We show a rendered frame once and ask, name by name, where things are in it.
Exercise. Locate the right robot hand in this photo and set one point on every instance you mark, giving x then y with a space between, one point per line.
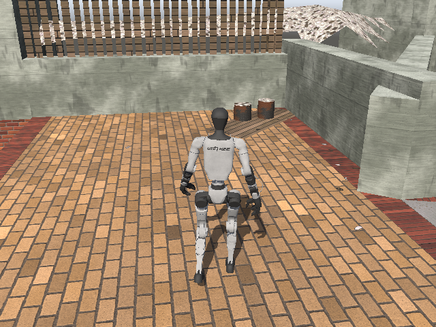
257 205

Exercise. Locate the humanoid robot torso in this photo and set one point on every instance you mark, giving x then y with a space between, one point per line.
218 163

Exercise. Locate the robot right forearm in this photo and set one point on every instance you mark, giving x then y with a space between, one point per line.
252 185

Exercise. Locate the robot left upper arm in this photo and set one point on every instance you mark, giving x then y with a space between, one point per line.
194 152

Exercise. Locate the right robot shin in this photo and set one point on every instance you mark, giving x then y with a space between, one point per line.
231 243

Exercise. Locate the left robot hand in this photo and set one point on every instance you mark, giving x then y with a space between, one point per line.
190 186

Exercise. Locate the robot right upper arm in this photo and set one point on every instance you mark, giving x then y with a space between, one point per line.
243 155

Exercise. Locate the robot left forearm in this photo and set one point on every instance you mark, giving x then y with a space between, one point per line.
186 176

